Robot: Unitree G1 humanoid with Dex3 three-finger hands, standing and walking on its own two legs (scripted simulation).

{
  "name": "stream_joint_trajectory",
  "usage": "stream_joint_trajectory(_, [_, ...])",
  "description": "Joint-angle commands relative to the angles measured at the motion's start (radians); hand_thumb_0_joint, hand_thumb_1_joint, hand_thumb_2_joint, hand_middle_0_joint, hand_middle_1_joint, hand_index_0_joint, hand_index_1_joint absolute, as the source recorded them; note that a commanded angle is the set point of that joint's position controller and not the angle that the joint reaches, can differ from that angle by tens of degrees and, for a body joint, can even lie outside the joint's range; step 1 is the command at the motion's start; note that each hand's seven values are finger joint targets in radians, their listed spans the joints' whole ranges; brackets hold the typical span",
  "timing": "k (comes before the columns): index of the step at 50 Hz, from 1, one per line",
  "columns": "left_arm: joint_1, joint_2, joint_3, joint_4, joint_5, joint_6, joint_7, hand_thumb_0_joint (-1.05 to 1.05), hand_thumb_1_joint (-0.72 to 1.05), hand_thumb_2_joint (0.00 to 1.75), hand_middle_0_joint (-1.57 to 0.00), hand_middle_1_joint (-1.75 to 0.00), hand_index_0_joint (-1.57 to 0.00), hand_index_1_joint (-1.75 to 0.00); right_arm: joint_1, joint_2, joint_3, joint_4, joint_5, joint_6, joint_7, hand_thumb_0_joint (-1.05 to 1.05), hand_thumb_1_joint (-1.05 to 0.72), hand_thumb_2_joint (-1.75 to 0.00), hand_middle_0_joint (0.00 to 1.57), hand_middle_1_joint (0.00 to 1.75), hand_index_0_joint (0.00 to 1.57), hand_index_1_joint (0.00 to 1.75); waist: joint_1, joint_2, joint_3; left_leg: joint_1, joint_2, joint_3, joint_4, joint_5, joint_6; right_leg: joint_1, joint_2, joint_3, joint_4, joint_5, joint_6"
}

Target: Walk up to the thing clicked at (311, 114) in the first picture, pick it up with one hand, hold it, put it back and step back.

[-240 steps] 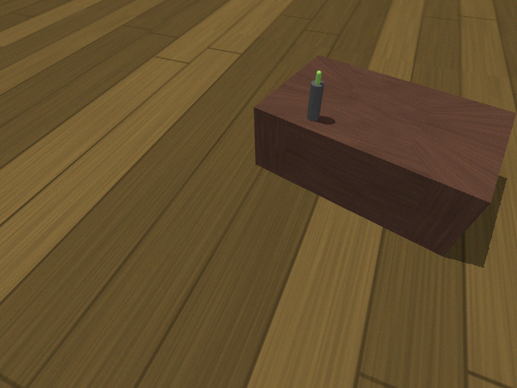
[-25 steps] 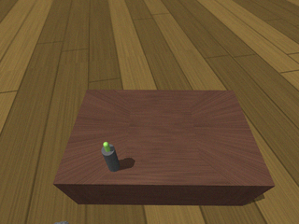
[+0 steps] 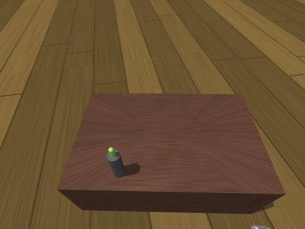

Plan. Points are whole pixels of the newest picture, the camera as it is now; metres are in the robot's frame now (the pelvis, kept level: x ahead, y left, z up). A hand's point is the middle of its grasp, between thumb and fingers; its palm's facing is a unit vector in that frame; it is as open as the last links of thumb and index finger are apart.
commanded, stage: stand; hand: left
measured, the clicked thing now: (115, 161) +0.42 +0.19 -0.27
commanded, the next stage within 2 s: none
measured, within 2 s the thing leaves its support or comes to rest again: neither
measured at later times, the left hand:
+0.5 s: hand out of the picture +0.08 +0.25 -0.16, palm faces -0.03 -0.94 -0.33, open 7.4 cm
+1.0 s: hand out of the picture +0.08 +0.25 -0.16, palm faces -0.03 -0.94 -0.34, open 7.4 cm
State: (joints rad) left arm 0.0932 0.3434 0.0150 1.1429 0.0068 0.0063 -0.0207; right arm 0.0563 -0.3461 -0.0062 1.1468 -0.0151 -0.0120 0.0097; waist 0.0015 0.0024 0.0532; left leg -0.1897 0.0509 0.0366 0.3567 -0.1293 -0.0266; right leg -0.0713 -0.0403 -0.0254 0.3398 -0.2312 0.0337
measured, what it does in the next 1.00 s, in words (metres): stands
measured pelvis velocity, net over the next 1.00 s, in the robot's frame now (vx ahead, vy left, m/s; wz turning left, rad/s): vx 0.01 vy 0.00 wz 0.00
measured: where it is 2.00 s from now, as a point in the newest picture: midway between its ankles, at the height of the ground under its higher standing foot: outside the picture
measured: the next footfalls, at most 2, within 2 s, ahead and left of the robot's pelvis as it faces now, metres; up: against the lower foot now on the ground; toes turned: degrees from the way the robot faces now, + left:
none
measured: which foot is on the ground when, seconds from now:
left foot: down 0.00-1.00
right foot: down 0.00-1.00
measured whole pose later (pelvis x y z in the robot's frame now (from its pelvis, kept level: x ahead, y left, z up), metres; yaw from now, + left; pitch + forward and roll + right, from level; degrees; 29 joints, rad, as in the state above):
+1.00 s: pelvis +0.01 +0.00 +0.00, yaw +0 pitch -2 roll +0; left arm 0.12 0.35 0.00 1.11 0.01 0.00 -0.01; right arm 0.08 -0.35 -0.01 1.15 -0.01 0.00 0.01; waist 0.00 0.00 0.05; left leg -0.16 0.05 0.04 0.34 -0.14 -0.03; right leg -0.04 -0.05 -0.02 0.32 -0.24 0.04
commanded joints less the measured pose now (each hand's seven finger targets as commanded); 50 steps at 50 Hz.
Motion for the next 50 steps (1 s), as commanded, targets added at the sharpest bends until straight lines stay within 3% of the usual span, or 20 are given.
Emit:
stream_joint_trajectory(1, [-0.05, 0.221, 0.034, -0.062, 0.004, -0.035, 0.023, 0.0, 0.9, 0.9, -0.2, -0.3, -0.2, -0.3, -0.041, -0.217, -0.039, -0.058, 0.006, -0.018, -0.011, 0.0, -0.9, -0.9, 0.2, 0.3, 0.2, 0.3, -0.011, -0.003, -0.09, 0.111, 0.101, -0.087, -0.047, 0.12, 0.032, -0.068, -0.102, 0.077, -0.087, 0.127, -0.036])
stream_joint_trajectory(7, [-0.04, 0.224, 0.032, -0.065, 0.002, -0.036, 0.025, 0.0, 0.9, 0.9, -0.2, -0.3, -0.2, -0.3, -0.04, -0.212, -0.041, -0.058, 0.004, -0.013, -0.008, 0.0, -0.9, -0.9, 0.2, 0.3, 0.2, 0.3, -0.011, -0.022, -0.064, 0.098, 0.097, -0.085, -0.062, 0.095, 0.029, -0.076, -0.098, 0.069, -0.09, 0.086, -0.035])
stream_joint_trajectory(11, [-0.034, 0.217, 0.029, -0.071, 0.003, -0.037, 0.024, 0.0, 0.9, 0.9, -0.2, -0.3, -0.2, -0.3, -0.043, -0.221, -0.042, -0.06, 0.005, -0.016, -0.007, 0.0, -0.9, -0.9, 0.2, 0.3, 0.2, 0.3, -0.008, 0.006, -0.082, 0.108, 0.095, -0.08, -0.059, 0.101, 0.031, -0.062, -0.104, 0.074, -0.094, 0.114, -0.037])
stream_joint_trajectory(15, [-0.033, 0.227, 0.031, -0.075, 0.003, -0.036, 0.028, 0.0, 0.9, 0.9, -0.2, -0.3, -0.2, -0.3, -0.04, -0.213, -0.042, -0.06, 0.005, -0.017, -0.009, 0.0, -0.9, -0.9, 0.2, 0.3, 0.2, 0.3, -0.007, -0.008, -0.097, 0.118, 0.101, -0.08, -0.052, 0.176, 0.031, -0.045, -0.103, 0.066, -0.073, 0.161, -0.039])
stream_joint_trajectory(17, [-0.024, 0.22, 0.028, -0.071, 0.003, -0.033, 0.026, 0.0, 0.9, 0.9, -0.2, -0.3, -0.2, -0.3, -0.038, -0.219, -0.041, -0.057, 0.005, -0.016, -0.008, 0.0, -0.9, -0.9, 0.2, 0.3, 0.2, 0.3, -0.005, 0.007, -0.079, 0.106, 0.095, -0.079, -0.061, 0.114, 0.03, -0.051, -0.102, 0.069, -0.087, 0.113, -0.037])
stream_joint_trajectory(25, [-0.023, 0.224, 0.029, -0.074, 0.005, -0.031, 0.027, 0.0, 0.9, 0.9, -0.2, -0.3, -0.2, -0.3, -0.034, -0.222, -0.041, -0.056, 0.008, -0.013, -0.009, 0.0, -0.9, -0.9, 0.2, 0.3, 0.2, 0.3, -0.006, 0.002, -0.07, 0.104, 0.094, -0.085, -0.067, 0.094, 0.03, -0.058, -0.102, 0.067, -0.086, 0.099, -0.039])
stream_joint_trajectory(28, [-0.018, 0.228, 0.03, -0.079, 0.002, -0.033, 0.027, 0.0, 0.9, 0.9, -0.2, -0.3, -0.2, -0.3, -0.025, -0.217, -0.04, -0.057, 0.005, -0.017, -0.009, 0.0, -0.9, -0.9, 0.2, 0.3, 0.2, 0.3, -0.004, 0.002, -0.087, 0.116, 0.099, -0.081, -0.058, 0.163, 0.029, -0.047, -0.104, 0.066, -0.075, 0.139, -0.04])
stream_joint_trajectory(32, [-0.021, 0.227, 0.031, -0.078, 0.004, -0.03, 0.025, 0.0, 0.9, 0.9, -0.2, -0.3, -0.2, -0.3, -0.018, -0.221, -0.039, -0.056, 0.007, -0.018, -0.011, 0.0, -0.9, -0.9, 0.2, 0.3, 0.2, 0.3, -0.007, 0.003, -0.078, 0.103, 0.093, -0.081, -0.063, 0.107, 0.03, -0.039, -0.108, 0.07, -0.084, 0.124, -0.041])
stream_joint_trajectory(36, [-0.016, 0.229, 0.029, -0.081, 0.003, -0.032, 0.027, 0.0, 0.9, 0.9, -0.2, -0.3, -0.2, -0.3, -0.022, -0.221, -0.04, -0.059, 0.007, -0.017, -0.01, 0.0, -0.9, -0.9, 0.2, 0.3, 0.2, 0.3, -0.004, -0.005, -0.09, 0.122, 0.098, -0.08, -0.052, 0.157, 0.033, -0.047, -0.107, 0.069, -0.082, 0.144, -0.04])
stream_joint_trajectory(40, [-0.016, 0.226, 0.027, -0.079, 0.003, -0.033, 0.028, 0.0, 0.9, 0.9, -0.2, -0.3, -0.2, -0.3, -0.017, -0.219, -0.039, -0.057, 0.009, -0.012, -0.009, 0.0, -0.9, -0.9, 0.2, 0.3, 0.2, 0.3, -0.01, -0.009, -0.077, 0.108, 0.093, -0.079, -0.049, 0.124, 0.033, -0.049, -0.108, 0.069, -0.093, 0.132, -0.038])
stream_joint_trajectory(47, [-0.008, 0.231, 0.029, -0.086, 0.003, -0.036, 0.03, 0.0, 0.9, 0.9, -0.2, -0.3, -0.2, -0.3, -0.015, -0.218, -0.038, -0.062, 0.007, -0.014, -0.01, 0.0, -0.9, -0.9, 0.2, 0.3, 0.2, 0.3, -0.008, -0.001, -0.106, 0.13, 0.099, -0.074, -0.035, 0.204, 0.035, -0.021, -0.111, 0.066, -0.078, 0.224, -0.037])
stream_joint_trajectory(50, [-0.014, 0.227, 0.029, -0.086, 0.003, -0.031, 0.03, 0.0, 0.9, 0.9, -0.2, -0.3, -0.2, -0.3, -0.019, -0.217, -0.037, -0.064, 0.006, -0.013, -0.012, 0.0, -0.9, -0.9, 0.2, 0.3, 0.2, 0.3, -0.007, -0.001, -0.077, 0.112, 0.095, -0.072, -0.045, 0.173, 0.031, -0.036, -0.106, 0.062, -0.082, 0.181, -0.037])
